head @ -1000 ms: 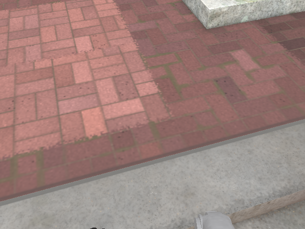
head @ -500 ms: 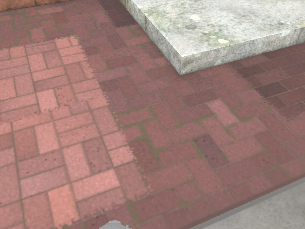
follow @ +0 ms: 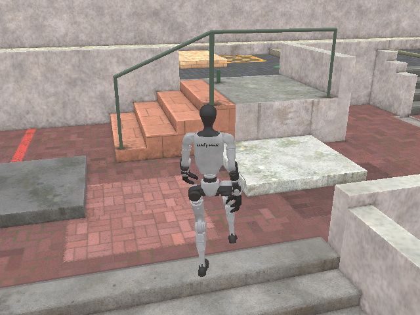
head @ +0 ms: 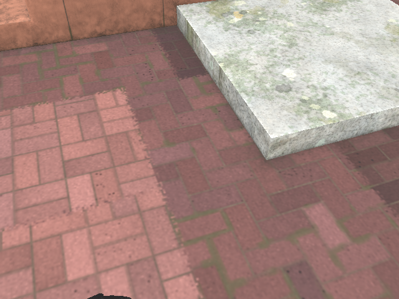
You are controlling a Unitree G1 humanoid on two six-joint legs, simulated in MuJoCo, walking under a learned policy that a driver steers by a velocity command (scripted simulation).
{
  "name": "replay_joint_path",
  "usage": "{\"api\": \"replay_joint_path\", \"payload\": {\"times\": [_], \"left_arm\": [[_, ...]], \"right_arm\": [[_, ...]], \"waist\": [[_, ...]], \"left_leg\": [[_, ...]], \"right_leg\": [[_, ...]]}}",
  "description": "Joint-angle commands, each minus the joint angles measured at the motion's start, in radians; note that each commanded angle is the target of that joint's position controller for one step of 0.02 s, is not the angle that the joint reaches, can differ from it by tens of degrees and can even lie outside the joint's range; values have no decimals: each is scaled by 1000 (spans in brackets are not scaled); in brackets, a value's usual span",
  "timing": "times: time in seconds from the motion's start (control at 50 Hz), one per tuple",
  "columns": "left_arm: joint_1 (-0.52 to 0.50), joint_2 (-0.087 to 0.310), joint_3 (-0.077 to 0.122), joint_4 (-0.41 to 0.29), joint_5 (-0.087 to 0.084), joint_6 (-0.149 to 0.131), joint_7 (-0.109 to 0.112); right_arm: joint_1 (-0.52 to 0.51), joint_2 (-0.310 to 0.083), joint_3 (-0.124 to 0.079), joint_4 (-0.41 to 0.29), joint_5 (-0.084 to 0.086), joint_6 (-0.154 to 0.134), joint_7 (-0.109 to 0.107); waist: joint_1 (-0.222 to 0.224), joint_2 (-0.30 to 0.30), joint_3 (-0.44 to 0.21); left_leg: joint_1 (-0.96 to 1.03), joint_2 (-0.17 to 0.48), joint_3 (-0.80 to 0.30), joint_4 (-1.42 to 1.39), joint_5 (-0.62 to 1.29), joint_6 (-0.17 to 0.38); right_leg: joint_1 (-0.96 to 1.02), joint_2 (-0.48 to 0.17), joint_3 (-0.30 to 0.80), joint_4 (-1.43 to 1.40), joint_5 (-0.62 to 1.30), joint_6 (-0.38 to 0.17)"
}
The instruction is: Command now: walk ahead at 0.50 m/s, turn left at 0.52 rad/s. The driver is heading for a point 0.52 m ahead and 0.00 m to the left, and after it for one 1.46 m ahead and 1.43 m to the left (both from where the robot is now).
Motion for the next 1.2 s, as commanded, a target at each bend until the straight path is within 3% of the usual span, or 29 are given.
{"api": "replay_joint_path", "payload": {"times": [0.02, 0.1, 0.16, 0.18, 0.2, 0.22, 0.24, 0.26, 0.28, 0.32, 0.36, 0.4, 0.46, 0.48, 0.5, 0.58, 0.64, 0.68, 0.7, 0.72, 0.74, 0.76, 0.8, 0.88, 1.08, 1.14, 1.16, 1.18, 1.2], "left_arm": [[-188, 41, 19, -103, -5, 6, -4], [-335, 48, 36, -172, -27, 16, 1], [-239, 93, 68, -150, -61, 6, 29], [-94, 131, 91, -112, -79, -10, 42], [106, 169, 102, -65, -66, -24, 54], [312, 176, 91, -20, -47, -37, 48], [433, 123, 95, 47, -9, -31, 56], [327, 132, 104, 43, -19, -31, 66], [228, 85, 93, 37, -37, -25, 74], [186, -30, 63, 41, -42, -14, 69], [190, -8, 77, 58, -31, -20, 72], [217, 14, 84, 77, -9, -28, 56], [229, 6, 74, 88, -4, -33, 21], [262, 172, 113, 109, -103, -21, 51], [286, 186, 114, 119, -116, -20, 64], [347, 150, 112, 159, -83, -6, 81], [338, 173, 124, 156, -88, 5, 89], [341, 180, 130, 141, -96, 17, 98], [338, 176, 126, 110, -76, 17, 104], [398, 80, 87, 69, -36, 5, 94], [414, 96, 81, 63, -63, -14, 75], [330, 130, 90, 37, -95, -17, 71], [239, 171, 104, 10, -78, 5, 101], [227, 143, 107, -38, -64, 52, 128], [64, 152, 95, -125, -74, 69, 116], [149, 163, 104, -108, -79, 59, 96], [207, 210, 120, -97, -67, 59, 92], [190, 308, 142, -113, -39, 69, 95], [175, 282, 141, -139, -8, 67, 91]], "right_arm": [[60, -122, -30, -30, 23, -9, 10], [131, -140, -53, 12, 11, 1, 15], [41, -189, -81, -3, -4, 9, 22], [24, -176, -82, -16, -11, 5, 26], [17, -101, -62, -56, -11, -4, 27], [173, 40, -18, -67, -25, -18, 21], [-12, -82, -55, -80, 5, -5, 28], [-113, -107, -72, -95, 18, 10, 21], [-129, -126, -81, -80, 14, 17, 0], [-141, -58, -70, -76, -32, 25, -6], [-199, 2, -59, -95, -20, 35, 8], [-250, -11, -59, -106, -11, 36, 20], [-327, -18, -50, -134, -27, 50, 32], [-415, -86, -69, -191, 95, 53, -26], [-450, -100, -64, -208, 107, 52, -44], [-551, -104, -66, -244, 76, 69, -46], [-557, -133, -79, -270, 68, 80, -31], [-421, -194, -113, -237, 58, 84, -29], [-299, -283, -139, -224, 47, 87, -41], [-257, -359, -144, -232, 40, 88, -51], [-193, -317, -127, -248, 43, 92, -48], [-256, -282, -120, -278, 40, 94, -51], [-387, -234, -109, -318, 53, 102, -61], [-410, -258, -118, -347, 31, 108, -65], [-355, -275, -135, -403, 55, 151, -102], [-361, -265, -133, -425, 68, 165, -106], [-337, -233, -126, -430, 72, 169, -109], [-290, -188, -121, -449, 81, 166, -107], [-327, -267, -142, -475, 62, 143, -96]], "waist": [[17, 80, 112], [1, 95, 170], [79, 89, 123], [129, 65, 4], [181, -55, -193], [164, -355, -449], [253, -215, -243], [218, -108, -5], [165, -57, 89], [101, -71, 62], [94, -64, 48], [93, -60, 81], [63, -52, 108], [63, -21, 150], [66, -31, 149], [101, -65, 163], [87, -93, 113], [36, -61, 33], [1, 26, -59], [46, 255, -171], [11, 205, -354], [13, 141, -272], [62, 20, -117], [124, 62, -64], [79, 150, -31], [129, 155, -20], [134, 90, -40], [80, -214, -20], [106, -333, -17]], "left_leg": [[-21, 223, -238, -151, 475, 106], [148, 279, -305, -112, 562, 117], [132, 288, -299, -44, 898, 80], [91, 234, -257, 74, 977, 30], [-52, 116, -212, 322, 805, -29], [-441, -56, -112, 638, -21, -130], [-646, -6, -64, 862, -213, -114], [-666, 86, -57, 924, -84, -75], [-608, 153, -37, 868, 19, -57], [-472, 201, -24, 760, 80, -35], [-478, 189, -5, 708, 42, -38], [-517, 193, 14, 616, 155, -35], [-407, 219, 89, 389, 333, -36], [-389, 227, 75, 386, 314, -64], [-420, 232, 64, 338, 322, -77], [-422, 210, 79, 182, 349, -75], [-331, 161, 119, 120, 271, -37], [-124, 84, 167, -3, 354, 1], [146, 195, 9, 48, 749, 56], [495, 459, -337, 94, 1186, 244], [531, 511, -486, 8, 1029, 316], [441, 446, -393, -19, 899, 271], [178, 369, -271, -73, 719, 187], [-96, 303, -238, -127, 585, 168], [-124, 237, -363, -142, 85, 90], [-159, 184, -366, -79, 103, 40], [-267, 132, -313, 25, 0, -8], [-486, -39, -87, 299, -217, -76], [-585, -14, -53, 521, -288, -127]], "right_leg": [[149, 20, -56, -237, 45, 25], [219, 48, -67, -476, -83, 13], [527, 80, -91, -577, -98, -42], [781, 62, -90, -535, -41, -105], [1141, -65, 23, -474, 156, -228], [1647, -350, 444, -574, 228, -510], [1497, -383, 598, -749, -137, -418], [1196, -346, 474, -811, -371, -308], [974, -305, 352, -870, -392, -262], [858, -234, 188, -923, -153, -248], [851, -185, 84, -953, -108, -252], [821, -163, 4, -982, -71, -266], [696, -144, -84, -990, 22, -263], [659, -147, -60, -976, -51, -204], [697, -170, -43, -988, -111, -201], [852, -172, -130, -894, 97, -152], [930, -171, -168, -741, 299, -116], [919, -104, -210, -493, 379, -65], [716, -52, -237, -240, 181, -5], [330, 101, -214, 155, -706, 64], [285, 115, -6, 327, -798, 61], [215, 76, 21, 367, -721, 51], [226, 18, 15, 257, -568, 54], [372, 33, 6, 52, -513, 48], [478, 105, 41, -325, -416, 54], [675, 109, 7, -602, -324, 17], [826, -10, 78, -660, -285, -26], [930, -257, 312, -706, -89, -155], [857, -386, 509, -772, 15, -286]]}}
